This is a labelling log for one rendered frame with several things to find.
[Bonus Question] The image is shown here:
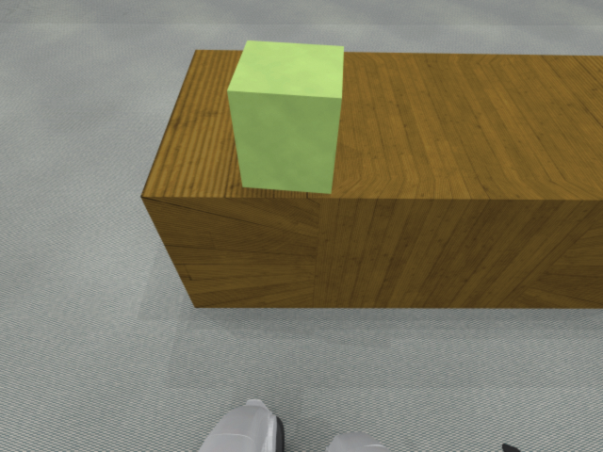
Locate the robot left thigh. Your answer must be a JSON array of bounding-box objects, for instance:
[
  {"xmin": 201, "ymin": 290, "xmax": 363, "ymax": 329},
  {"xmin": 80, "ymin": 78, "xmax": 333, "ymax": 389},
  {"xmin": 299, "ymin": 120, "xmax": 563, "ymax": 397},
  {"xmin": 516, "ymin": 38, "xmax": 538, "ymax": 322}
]
[{"xmin": 198, "ymin": 406, "xmax": 277, "ymax": 452}]

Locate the robot right thigh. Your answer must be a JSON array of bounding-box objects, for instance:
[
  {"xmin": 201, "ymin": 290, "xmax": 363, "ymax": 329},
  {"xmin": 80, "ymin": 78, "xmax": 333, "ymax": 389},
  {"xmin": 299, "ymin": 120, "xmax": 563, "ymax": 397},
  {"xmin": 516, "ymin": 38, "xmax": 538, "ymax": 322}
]
[{"xmin": 322, "ymin": 431, "xmax": 391, "ymax": 452}]

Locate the pedestal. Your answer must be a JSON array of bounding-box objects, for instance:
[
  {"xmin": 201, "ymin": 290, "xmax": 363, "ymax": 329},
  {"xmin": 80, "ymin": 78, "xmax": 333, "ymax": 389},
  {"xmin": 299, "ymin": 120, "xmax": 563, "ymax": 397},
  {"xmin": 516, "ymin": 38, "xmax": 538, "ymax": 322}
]
[{"xmin": 140, "ymin": 50, "xmax": 603, "ymax": 309}]

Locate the robot thigh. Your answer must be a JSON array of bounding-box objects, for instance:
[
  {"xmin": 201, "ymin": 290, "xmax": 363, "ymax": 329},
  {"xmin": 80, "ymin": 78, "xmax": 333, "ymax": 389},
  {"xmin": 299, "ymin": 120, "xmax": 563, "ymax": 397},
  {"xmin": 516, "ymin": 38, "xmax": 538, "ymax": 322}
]
[
  {"xmin": 322, "ymin": 431, "xmax": 391, "ymax": 452},
  {"xmin": 198, "ymin": 406, "xmax": 277, "ymax": 452}
]

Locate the carton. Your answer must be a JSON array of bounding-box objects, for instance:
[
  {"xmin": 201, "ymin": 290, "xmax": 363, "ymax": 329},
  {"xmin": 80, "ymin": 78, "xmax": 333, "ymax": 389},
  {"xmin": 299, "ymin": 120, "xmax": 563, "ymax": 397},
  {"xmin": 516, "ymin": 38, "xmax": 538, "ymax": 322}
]
[{"xmin": 227, "ymin": 40, "xmax": 344, "ymax": 194}]

